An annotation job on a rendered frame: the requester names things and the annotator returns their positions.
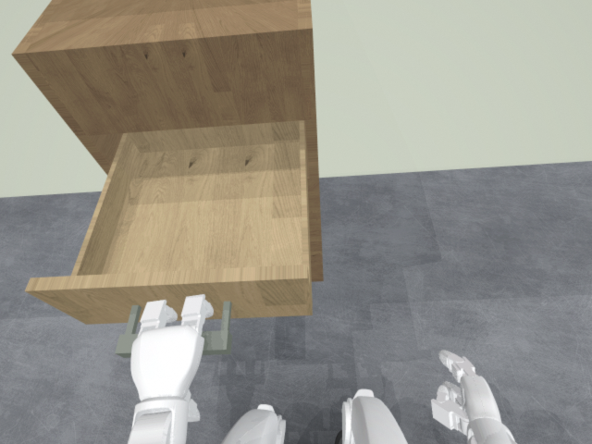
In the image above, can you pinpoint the robot right thigh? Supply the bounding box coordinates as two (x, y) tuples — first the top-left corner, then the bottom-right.
(342, 396), (408, 444)

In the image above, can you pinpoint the robot right hand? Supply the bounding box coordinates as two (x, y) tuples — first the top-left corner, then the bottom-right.
(431, 350), (501, 436)

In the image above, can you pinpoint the robot thigh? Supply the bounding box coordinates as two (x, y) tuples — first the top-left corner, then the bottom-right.
(342, 396), (408, 444)
(221, 409), (286, 444)

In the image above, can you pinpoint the robot left thigh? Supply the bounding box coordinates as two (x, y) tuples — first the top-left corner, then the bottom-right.
(221, 409), (286, 444)

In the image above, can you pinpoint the cabinet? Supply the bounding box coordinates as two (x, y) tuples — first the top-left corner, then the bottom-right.
(11, 0), (324, 282)

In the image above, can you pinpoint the robot right forearm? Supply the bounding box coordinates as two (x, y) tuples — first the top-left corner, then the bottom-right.
(467, 418), (517, 444)

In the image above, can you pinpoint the drawer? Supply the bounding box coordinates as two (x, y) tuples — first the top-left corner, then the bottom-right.
(25, 120), (313, 325)

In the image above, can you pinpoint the robot left hand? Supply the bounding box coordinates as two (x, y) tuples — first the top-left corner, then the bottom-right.
(130, 294), (214, 422)

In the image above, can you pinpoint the robot left forearm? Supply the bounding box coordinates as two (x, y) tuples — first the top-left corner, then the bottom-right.
(128, 396), (189, 444)

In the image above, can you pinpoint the handle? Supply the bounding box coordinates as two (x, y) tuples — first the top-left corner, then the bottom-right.
(115, 302), (232, 358)

